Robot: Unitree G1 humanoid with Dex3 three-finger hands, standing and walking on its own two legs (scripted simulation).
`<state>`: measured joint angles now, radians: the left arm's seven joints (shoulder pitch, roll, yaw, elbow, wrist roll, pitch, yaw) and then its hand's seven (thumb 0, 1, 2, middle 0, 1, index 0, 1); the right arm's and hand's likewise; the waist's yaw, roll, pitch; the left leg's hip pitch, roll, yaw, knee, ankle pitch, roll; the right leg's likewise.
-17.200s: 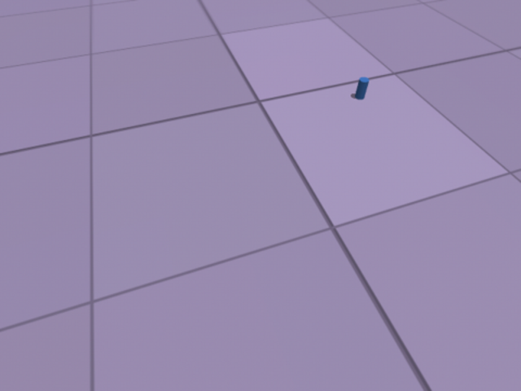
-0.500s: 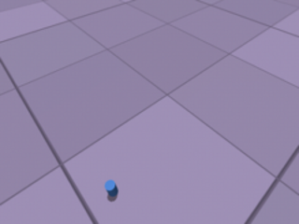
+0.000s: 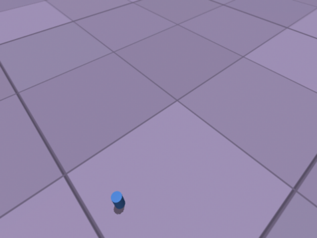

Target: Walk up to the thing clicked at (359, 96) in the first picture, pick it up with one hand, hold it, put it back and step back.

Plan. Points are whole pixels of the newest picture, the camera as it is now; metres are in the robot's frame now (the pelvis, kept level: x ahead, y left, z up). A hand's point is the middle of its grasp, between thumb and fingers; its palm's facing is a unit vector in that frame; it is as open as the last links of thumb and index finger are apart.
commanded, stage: stand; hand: left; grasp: from above
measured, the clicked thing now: (118, 200) +0.40 +0.26 -0.72
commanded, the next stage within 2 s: rise first in 0.24 s
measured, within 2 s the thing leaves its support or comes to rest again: neither
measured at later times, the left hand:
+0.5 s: hand out of the picture +0.13 +0.24 -0.16, palm faces +0.03 -0.95 -0.32, open 7.9 cm
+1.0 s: hand (76, 235) +0.15 +0.26 -0.19, palm faces -0.06 -0.91 -0.42, open 13.6 cm
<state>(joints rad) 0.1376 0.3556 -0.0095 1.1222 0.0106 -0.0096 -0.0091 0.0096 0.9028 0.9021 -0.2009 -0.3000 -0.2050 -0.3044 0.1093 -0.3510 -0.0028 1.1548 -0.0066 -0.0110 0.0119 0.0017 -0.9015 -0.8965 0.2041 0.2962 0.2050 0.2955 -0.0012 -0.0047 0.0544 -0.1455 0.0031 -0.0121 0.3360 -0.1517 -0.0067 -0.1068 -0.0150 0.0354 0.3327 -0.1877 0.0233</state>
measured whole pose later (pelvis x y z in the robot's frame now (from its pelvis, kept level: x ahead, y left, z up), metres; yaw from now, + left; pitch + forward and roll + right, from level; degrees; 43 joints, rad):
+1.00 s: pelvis +0.01 +0.00 -0.06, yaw +0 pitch +13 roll -2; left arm 0.20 0.33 0.15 0.57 0.16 0.22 -0.02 0.00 -0.40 0.95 -0.07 -1.02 -0.10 -1.00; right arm 0.23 -0.25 -0.02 0.61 0.02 -0.13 -0.05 0.01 -0.94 -0.90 0.20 0.30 0.20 0.30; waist -0.02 0.01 -0.09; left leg -0.73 0.01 -0.04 0.96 -0.45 -0.01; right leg -0.66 0.01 0.02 0.92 -0.48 0.02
